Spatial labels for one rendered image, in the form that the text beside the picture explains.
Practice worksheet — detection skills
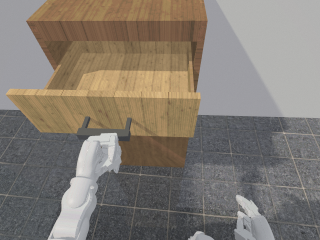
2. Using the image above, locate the left robot hand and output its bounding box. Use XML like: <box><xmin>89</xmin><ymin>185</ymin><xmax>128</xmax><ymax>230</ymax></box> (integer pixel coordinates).
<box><xmin>76</xmin><ymin>133</ymin><xmax>122</xmax><ymax>182</ymax></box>

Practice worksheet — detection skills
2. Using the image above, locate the drawer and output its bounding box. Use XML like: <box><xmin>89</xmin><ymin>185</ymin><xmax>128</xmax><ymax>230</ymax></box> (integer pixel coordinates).
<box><xmin>5</xmin><ymin>41</ymin><xmax>201</xmax><ymax>138</ymax></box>

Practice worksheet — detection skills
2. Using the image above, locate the right robot hand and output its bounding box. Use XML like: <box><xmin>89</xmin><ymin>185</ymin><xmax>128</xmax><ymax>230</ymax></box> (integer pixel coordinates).
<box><xmin>234</xmin><ymin>195</ymin><xmax>275</xmax><ymax>240</ymax></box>

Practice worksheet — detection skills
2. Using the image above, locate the handle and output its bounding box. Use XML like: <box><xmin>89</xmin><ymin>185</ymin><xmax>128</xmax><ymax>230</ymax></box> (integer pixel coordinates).
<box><xmin>76</xmin><ymin>116</ymin><xmax>132</xmax><ymax>142</ymax></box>

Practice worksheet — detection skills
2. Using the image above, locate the left robot forearm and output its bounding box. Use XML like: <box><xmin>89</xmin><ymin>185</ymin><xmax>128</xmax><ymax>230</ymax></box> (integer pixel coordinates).
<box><xmin>47</xmin><ymin>176</ymin><xmax>98</xmax><ymax>240</ymax></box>

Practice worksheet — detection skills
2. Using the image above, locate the robot right shin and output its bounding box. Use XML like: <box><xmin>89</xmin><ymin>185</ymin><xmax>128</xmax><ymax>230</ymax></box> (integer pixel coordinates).
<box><xmin>194</xmin><ymin>231</ymin><xmax>205</xmax><ymax>235</ymax></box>

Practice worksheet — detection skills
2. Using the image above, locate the cabinet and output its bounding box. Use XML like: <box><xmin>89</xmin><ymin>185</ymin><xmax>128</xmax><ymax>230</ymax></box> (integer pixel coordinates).
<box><xmin>26</xmin><ymin>0</ymin><xmax>208</xmax><ymax>168</ymax></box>

